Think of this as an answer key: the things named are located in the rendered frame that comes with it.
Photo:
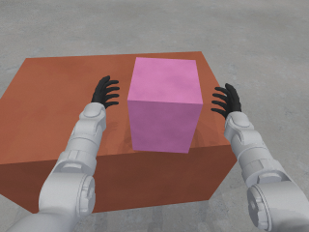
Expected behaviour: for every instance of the robot left upper arm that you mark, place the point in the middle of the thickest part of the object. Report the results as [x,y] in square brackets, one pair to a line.
[66,198]

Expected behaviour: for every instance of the left robot hand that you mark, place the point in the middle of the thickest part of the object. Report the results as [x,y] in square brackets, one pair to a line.
[101,91]

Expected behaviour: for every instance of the left robot forearm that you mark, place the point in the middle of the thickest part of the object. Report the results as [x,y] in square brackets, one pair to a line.
[82,149]

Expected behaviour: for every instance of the pedestal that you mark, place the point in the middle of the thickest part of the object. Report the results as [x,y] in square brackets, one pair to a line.
[42,104]

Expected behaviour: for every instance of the robot right upper arm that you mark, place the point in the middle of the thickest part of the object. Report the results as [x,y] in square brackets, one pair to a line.
[278,207]

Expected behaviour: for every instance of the right robot forearm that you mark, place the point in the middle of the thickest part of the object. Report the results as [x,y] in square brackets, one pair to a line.
[256,162]

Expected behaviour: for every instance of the right robot hand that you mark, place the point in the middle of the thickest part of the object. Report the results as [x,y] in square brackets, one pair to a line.
[232,100]

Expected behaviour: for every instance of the carton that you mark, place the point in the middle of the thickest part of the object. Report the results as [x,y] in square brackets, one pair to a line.
[164,104]

